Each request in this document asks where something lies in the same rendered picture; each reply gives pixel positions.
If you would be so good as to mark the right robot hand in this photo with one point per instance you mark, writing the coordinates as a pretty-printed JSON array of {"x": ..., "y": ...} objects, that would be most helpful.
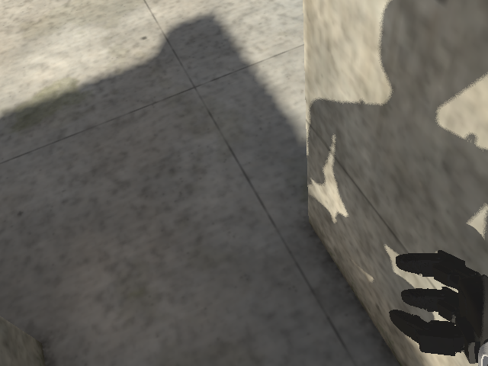
[{"x": 467, "y": 309}]

